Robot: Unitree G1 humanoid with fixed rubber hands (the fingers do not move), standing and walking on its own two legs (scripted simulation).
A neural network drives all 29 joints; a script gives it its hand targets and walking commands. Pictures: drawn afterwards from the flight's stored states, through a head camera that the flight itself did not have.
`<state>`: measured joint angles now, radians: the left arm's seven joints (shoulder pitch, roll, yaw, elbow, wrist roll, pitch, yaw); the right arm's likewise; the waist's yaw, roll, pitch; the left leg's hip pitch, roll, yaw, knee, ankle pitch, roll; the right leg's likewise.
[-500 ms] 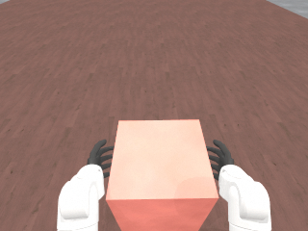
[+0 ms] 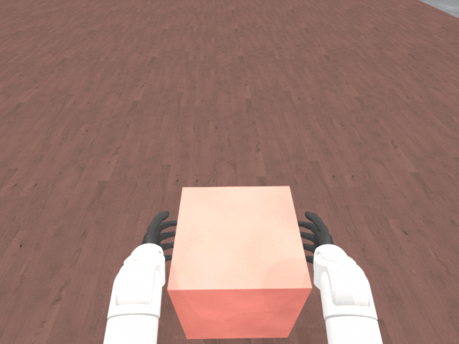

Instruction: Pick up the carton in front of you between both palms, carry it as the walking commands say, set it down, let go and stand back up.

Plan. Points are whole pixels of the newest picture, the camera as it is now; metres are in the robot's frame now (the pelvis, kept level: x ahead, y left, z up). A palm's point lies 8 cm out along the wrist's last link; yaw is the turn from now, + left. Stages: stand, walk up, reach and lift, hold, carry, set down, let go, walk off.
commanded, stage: carry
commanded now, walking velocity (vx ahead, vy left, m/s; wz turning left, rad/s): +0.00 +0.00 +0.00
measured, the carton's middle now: (236, 264) +0.30 +0.00 -0.05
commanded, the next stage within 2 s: hold in 0.34 s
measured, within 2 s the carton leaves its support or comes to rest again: neither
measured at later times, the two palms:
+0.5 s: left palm (145, 257) +0.27 +0.16 +0.04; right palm (316, 253) +0.27 -0.14 +0.04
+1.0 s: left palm (143, 267) +0.24 +0.15 +0.06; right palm (322, 252) +0.27 -0.14 +0.05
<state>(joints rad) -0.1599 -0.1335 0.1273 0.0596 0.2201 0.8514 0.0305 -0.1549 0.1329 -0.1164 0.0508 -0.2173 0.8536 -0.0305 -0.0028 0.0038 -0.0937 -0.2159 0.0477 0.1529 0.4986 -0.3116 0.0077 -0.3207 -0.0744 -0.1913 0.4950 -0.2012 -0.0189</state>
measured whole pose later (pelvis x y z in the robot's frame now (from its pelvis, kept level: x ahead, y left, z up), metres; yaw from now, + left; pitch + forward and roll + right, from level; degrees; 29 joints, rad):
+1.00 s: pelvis -0.04 -0.02 +0.00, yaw +6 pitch -8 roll +0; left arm -0.32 -0.17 0.28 0.34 0.32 0.70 -0.02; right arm -0.30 0.16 -0.25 0.29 -0.32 0.74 0.01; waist 0.00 0.03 0.02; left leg -0.06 -0.01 -0.08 0.42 -0.22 -0.01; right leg -0.11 0.02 0.02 0.40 -0.14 -0.01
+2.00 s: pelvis -0.06 -0.03 -0.13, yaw +7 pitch +38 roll +2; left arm -0.76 -0.21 0.53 0.48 0.26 0.27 0.09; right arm -0.85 0.03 -0.45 0.60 -0.32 0.29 0.07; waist -0.02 0.05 -0.12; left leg -1.43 -0.09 -0.09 1.20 -0.44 -0.05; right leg -1.49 0.05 0.09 1.19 -0.35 0.02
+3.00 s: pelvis -0.09 -0.04 -0.35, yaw +13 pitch +42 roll +7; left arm -1.39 0.01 0.47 0.74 0.06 0.27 0.24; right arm -1.52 -0.34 -0.26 0.93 -0.13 0.31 0.01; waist -0.06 0.06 0.30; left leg -2.12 -0.19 -0.04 2.02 -0.65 -0.12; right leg -2.22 0.10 0.12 2.04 -0.54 0.03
